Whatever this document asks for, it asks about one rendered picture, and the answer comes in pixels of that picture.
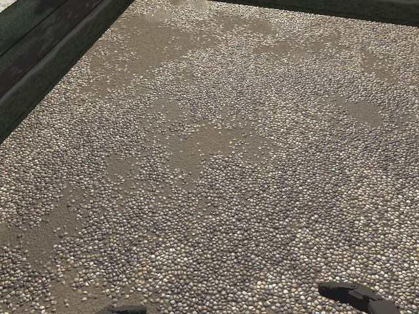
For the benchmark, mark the right robot hand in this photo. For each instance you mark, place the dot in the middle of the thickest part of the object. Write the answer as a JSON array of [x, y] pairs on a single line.
[[358, 296]]

